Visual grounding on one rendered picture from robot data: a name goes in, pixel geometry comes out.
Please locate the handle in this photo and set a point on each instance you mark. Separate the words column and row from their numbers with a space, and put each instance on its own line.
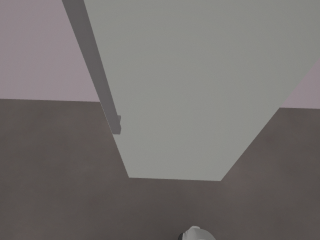
column 80, row 22

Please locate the right robot thigh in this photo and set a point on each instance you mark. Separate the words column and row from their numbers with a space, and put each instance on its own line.
column 197, row 234

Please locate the fridge door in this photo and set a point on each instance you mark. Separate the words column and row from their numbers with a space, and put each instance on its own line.
column 195, row 81

